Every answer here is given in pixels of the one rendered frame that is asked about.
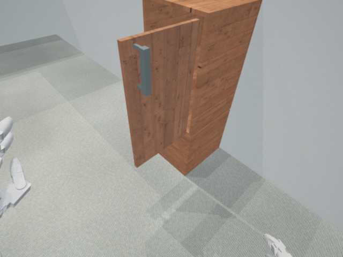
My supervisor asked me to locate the cupboard door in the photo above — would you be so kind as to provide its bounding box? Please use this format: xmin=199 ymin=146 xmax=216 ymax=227
xmin=117 ymin=18 xmax=200 ymax=168

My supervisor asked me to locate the robot left hand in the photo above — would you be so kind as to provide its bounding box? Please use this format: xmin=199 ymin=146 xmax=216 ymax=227
xmin=0 ymin=117 xmax=31 ymax=218

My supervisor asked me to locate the robot right hand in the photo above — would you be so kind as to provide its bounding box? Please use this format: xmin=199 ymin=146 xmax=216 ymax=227
xmin=264 ymin=234 xmax=292 ymax=257

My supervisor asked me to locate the handle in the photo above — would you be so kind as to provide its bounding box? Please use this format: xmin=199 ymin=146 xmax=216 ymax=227
xmin=132 ymin=43 xmax=152 ymax=96

